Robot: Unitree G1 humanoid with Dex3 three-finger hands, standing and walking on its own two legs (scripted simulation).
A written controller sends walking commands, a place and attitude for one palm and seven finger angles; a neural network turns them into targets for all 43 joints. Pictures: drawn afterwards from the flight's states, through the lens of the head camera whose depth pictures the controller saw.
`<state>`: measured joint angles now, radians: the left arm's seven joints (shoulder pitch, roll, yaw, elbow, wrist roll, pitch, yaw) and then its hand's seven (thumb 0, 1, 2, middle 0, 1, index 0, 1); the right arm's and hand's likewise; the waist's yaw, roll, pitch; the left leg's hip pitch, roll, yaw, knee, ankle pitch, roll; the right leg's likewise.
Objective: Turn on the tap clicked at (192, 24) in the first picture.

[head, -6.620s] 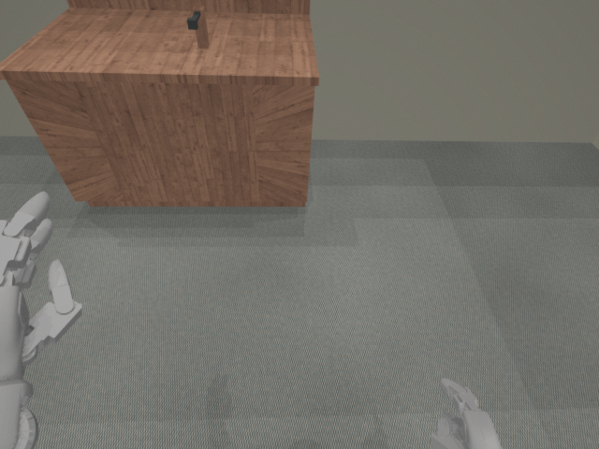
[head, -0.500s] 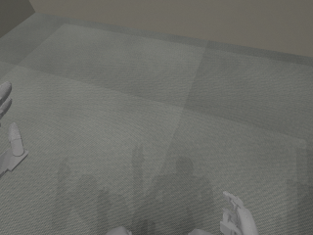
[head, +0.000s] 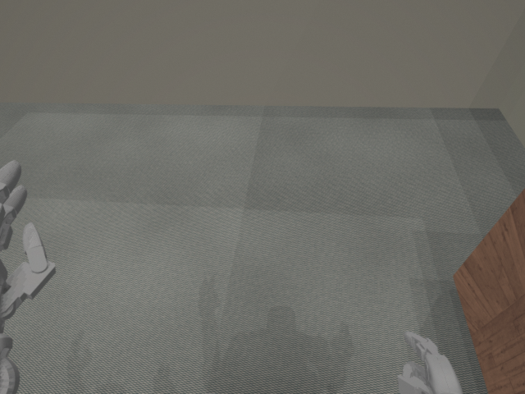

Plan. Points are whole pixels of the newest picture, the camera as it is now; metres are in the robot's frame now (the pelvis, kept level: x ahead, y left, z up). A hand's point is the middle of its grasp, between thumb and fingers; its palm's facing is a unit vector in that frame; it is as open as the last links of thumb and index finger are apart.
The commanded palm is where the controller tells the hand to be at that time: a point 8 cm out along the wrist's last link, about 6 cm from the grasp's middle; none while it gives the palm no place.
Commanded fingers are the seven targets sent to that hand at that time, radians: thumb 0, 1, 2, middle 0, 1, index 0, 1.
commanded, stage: turn to face it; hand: left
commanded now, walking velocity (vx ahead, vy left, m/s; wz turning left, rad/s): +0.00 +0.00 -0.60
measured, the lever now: out of the picture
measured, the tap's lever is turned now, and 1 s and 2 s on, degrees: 0 0 0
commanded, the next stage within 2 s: none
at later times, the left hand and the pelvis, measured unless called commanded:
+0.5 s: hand (211, 279) +0.21 +0.07 +0.16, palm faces +0.13 -0.87 -0.47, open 7.5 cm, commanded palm +0.14 +0.15 +0.18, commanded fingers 0.00 0.90 0.90 -0.20 -0.30 -0.20 -0.30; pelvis -0.09 -0.07 -0.03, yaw -17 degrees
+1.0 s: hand (343, 359) +0.15 -0.06 +0.16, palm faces -0.14 -0.88 -0.45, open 7.5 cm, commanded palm +0.12 +0.01 +0.18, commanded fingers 0.00 0.90 0.90 -0.20 -0.30 -0.20 -0.30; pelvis -0.18 -0.12 -0.03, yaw -37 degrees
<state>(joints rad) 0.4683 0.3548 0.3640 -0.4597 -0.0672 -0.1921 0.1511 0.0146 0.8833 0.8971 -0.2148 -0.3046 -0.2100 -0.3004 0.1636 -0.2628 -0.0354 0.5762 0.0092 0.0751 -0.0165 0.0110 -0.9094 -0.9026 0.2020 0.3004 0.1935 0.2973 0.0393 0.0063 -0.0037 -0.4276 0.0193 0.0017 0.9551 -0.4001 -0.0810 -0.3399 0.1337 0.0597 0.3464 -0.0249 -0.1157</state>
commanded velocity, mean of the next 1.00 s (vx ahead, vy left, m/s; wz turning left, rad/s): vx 0.00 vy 0.00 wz -0.60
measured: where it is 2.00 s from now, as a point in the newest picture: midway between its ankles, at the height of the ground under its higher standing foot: outside the picture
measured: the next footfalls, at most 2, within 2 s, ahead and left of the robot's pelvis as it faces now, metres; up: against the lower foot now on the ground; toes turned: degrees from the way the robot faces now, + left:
left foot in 0.14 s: -0.02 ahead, +0.13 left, +0.00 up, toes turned +0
right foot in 0.42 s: -0.04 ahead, -0.22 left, +0.00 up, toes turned -21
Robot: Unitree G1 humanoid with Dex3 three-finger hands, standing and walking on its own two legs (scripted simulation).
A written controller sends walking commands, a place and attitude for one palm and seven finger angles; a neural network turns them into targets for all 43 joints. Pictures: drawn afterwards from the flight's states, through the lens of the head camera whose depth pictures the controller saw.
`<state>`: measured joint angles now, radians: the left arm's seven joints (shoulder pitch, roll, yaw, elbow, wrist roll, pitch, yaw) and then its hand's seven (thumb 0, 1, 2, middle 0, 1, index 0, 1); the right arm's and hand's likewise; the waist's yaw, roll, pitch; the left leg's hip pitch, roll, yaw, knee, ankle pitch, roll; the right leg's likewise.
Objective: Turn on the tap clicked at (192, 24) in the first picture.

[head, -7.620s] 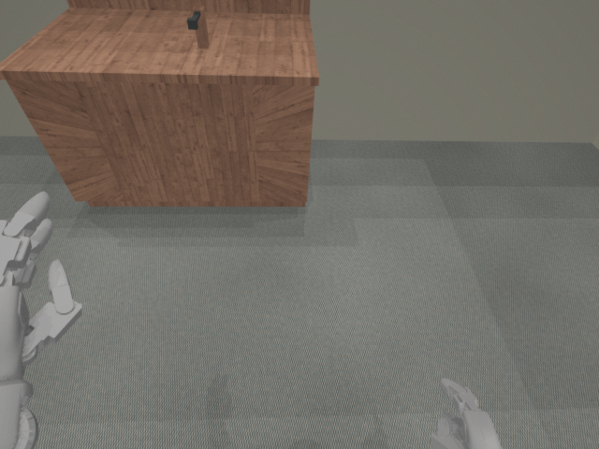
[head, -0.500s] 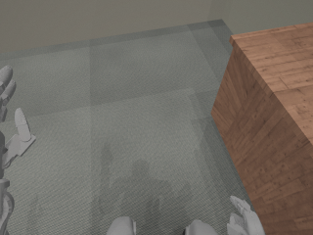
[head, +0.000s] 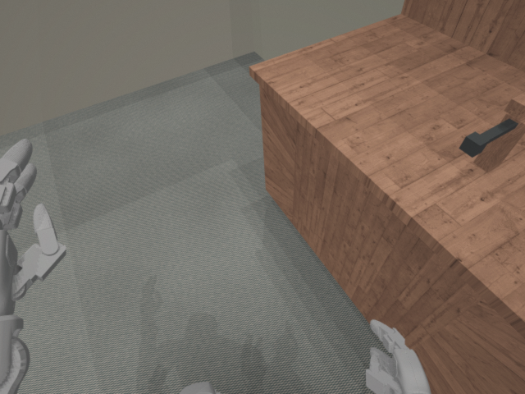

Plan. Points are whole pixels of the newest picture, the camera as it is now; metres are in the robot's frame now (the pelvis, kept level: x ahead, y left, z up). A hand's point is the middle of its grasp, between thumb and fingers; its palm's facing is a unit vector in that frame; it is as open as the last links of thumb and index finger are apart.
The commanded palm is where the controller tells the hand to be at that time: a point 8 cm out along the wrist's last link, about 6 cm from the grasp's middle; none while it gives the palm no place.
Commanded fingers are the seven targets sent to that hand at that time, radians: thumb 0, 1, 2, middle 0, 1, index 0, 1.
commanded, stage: turn to face it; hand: left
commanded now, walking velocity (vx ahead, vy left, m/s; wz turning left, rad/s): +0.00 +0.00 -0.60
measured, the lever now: (473, 144) +0.53 -0.32 +0.07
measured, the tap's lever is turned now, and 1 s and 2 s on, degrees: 0 0 0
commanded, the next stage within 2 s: none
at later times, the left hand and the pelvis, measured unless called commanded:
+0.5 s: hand (140, 277) +0.19 +0.13 +0.19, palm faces +0.19 -0.90 -0.38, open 7.5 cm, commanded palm +0.16 +0.19 +0.20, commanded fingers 0.00 0.90 0.90 -0.20 -0.30 -0.20 -0.30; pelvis -0.07 -0.04 +0.02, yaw -15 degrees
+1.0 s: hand (308, 336) +0.16 -0.02 +0.19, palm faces -0.22 -0.84 -0.49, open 7.5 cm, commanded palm +0.13 +0.07 +0.20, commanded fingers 0.00 0.90 0.90 -0.20 -0.30 -0.20 -0.30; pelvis -0.16 -0.07 +0.01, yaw -35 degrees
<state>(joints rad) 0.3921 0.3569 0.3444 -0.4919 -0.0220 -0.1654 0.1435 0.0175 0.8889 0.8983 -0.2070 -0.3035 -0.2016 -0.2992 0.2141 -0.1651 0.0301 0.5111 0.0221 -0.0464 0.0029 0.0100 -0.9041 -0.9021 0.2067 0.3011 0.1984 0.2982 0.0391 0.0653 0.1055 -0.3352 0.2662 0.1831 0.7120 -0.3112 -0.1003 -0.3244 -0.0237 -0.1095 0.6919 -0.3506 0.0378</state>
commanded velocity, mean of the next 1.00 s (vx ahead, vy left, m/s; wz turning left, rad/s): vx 0.00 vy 0.00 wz -0.60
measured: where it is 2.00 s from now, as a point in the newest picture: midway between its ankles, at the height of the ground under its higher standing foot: outside the picture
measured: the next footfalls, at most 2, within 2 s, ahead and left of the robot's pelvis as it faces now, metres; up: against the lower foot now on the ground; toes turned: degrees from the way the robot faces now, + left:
left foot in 0.54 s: -0.04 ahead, +0.10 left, +0.00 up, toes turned -13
right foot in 0.82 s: -0.11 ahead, -0.21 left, +0.00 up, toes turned -31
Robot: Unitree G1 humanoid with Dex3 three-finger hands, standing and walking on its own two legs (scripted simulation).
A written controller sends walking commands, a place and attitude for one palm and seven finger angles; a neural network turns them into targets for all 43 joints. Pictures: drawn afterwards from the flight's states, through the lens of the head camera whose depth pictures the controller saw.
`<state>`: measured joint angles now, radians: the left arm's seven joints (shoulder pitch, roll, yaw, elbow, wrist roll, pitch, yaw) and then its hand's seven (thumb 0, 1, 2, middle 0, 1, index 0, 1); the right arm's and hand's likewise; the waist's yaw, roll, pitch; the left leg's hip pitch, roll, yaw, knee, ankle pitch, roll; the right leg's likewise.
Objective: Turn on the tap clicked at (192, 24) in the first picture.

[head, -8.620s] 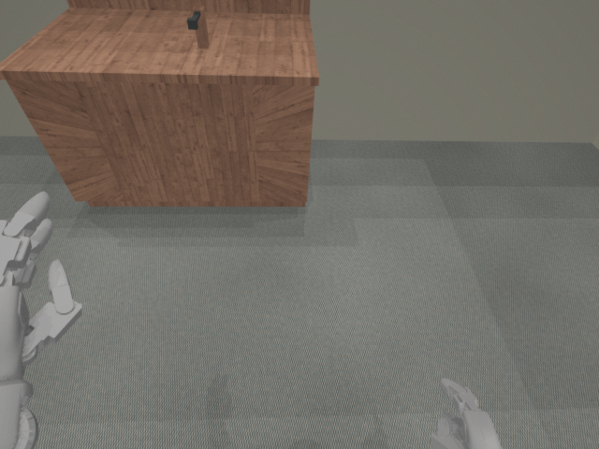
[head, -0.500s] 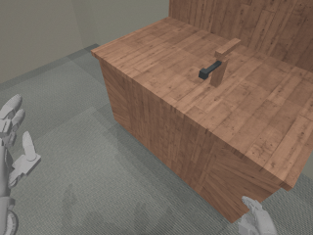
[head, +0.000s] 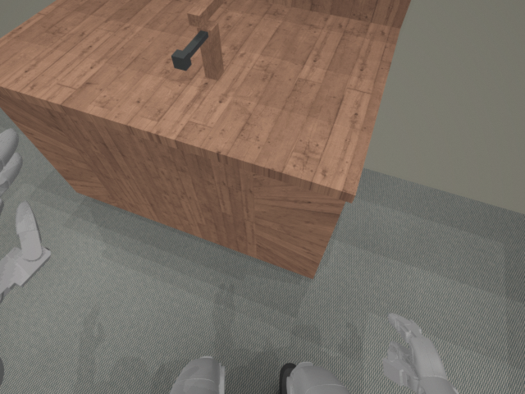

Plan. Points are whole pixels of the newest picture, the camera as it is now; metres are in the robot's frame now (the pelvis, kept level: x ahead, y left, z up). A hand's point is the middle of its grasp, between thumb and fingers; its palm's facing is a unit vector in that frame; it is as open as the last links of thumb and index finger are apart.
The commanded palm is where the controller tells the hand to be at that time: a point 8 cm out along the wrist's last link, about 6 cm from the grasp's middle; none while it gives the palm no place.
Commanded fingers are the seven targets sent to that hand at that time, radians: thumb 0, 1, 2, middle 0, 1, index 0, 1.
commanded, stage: turn to face it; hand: left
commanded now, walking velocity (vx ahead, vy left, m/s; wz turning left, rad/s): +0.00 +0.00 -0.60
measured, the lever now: (181, 60) +0.71 +0.19 +0.06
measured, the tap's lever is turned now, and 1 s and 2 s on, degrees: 0 0 0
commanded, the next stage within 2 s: take the last steps up to it in 1.08 s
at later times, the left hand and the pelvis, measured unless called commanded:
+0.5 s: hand (181, 267) +0.22 +0.09 +0.18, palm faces +0.10 -0.88 -0.46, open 7.5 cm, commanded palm +0.17 +0.16 +0.19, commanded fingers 0.00 0.90 0.90 -0.20 -0.30 -0.20 -0.30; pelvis -0.07 -0.05 -0.01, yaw -17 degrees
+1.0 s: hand (215, 307) +0.19 +0.05 +0.18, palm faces -0.08 -0.89 -0.44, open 7.5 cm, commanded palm +0.16 +0.10 +0.19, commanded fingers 0.00 0.90 0.90 -0.20 -0.30 -0.20 -0.30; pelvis -0.12 -0.05 +0.00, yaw -32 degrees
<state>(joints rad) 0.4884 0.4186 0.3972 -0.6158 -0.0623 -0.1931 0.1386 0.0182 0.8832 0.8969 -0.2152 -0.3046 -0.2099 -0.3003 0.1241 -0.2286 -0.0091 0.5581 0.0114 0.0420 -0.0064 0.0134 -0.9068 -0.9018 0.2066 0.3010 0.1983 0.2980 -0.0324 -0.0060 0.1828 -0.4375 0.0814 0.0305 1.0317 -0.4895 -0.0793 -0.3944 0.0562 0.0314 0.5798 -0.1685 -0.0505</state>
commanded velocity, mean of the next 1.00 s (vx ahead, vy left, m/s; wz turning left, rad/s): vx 0.00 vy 0.00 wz -0.50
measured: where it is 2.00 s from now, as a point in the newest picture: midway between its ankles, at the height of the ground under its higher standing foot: outside the picture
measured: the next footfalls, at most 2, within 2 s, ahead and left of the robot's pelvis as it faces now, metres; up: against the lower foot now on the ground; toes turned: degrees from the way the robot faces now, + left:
left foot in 0.12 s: +0.05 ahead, +0.12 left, +0.00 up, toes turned -1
right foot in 0.42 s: -0.03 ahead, -0.16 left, +0.00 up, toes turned -21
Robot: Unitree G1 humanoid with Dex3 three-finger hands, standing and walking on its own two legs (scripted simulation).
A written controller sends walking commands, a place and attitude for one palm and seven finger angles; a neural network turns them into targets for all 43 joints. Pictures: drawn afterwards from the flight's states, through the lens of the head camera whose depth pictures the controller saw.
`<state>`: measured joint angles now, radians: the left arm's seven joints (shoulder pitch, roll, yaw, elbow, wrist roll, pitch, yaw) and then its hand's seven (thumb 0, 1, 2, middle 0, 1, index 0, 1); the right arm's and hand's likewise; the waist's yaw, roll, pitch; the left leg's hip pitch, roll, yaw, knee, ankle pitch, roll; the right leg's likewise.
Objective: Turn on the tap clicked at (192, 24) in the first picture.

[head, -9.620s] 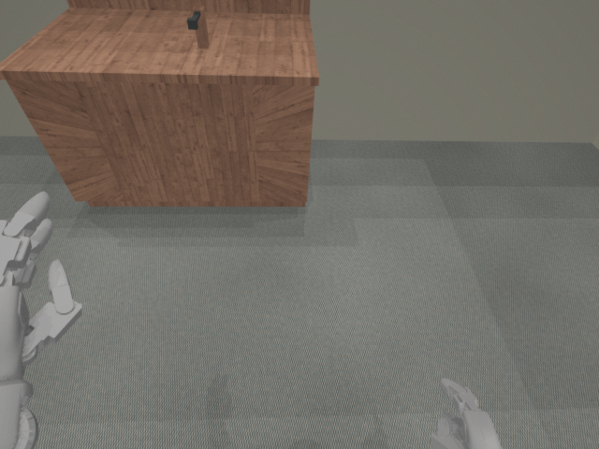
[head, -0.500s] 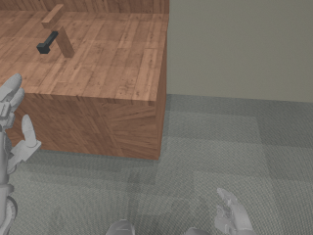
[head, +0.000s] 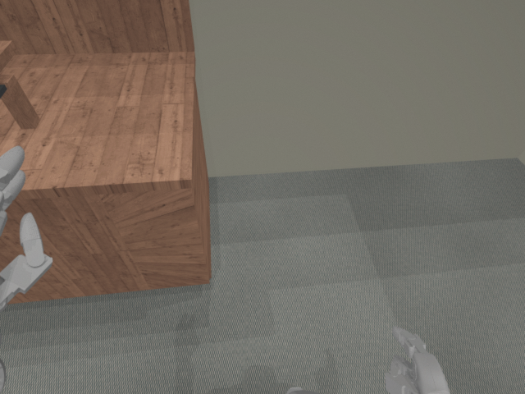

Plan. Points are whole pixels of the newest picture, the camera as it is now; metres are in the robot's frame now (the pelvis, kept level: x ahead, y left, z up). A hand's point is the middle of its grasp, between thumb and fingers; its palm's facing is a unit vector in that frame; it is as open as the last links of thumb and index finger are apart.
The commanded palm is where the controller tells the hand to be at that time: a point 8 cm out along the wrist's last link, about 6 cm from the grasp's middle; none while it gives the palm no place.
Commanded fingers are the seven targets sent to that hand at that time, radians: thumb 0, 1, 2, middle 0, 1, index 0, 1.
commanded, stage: turn to face it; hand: left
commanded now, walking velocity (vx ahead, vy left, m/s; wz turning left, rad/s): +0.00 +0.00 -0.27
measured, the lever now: out of the picture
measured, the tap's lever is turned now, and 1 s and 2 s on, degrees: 0 0 0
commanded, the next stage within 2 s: take the last steps up to it in 0.08 s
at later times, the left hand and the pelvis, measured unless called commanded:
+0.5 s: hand (76, 284) +0.18 +0.20 +0.19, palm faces +0.29 -0.82 -0.50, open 7.4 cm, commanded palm +0.13 +0.25 +0.19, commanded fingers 0.00 0.90 0.90 -0.20 -0.30 -0.20 -0.30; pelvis -0.04 -0.01 +0.00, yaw -4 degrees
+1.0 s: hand (59, 250) +0.22 +0.24 +0.17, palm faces +0.31 -0.80 -0.51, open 7.5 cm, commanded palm +0.17 +0.29 +0.19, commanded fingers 0.00 0.90 0.90 -0.20 -0.30 -0.20 -0.30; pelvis +0.00 +0.01 +0.01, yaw -2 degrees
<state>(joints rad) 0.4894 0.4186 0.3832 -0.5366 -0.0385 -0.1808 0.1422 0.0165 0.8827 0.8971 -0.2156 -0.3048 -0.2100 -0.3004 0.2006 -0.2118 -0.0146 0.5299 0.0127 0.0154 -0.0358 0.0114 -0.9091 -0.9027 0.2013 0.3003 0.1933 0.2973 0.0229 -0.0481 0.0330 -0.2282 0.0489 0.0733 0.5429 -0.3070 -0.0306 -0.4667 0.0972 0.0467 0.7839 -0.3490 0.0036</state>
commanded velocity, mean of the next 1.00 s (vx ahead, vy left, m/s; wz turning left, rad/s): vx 0.21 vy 0.13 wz -0.02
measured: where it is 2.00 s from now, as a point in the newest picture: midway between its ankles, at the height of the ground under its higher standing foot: outside the picture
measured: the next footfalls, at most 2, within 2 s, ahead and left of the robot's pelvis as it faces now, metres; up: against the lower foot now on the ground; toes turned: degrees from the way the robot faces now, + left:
right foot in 0.12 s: +0.04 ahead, -0.12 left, +0.00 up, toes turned -11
left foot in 0.48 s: -0.01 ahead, +0.10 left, +0.00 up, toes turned +1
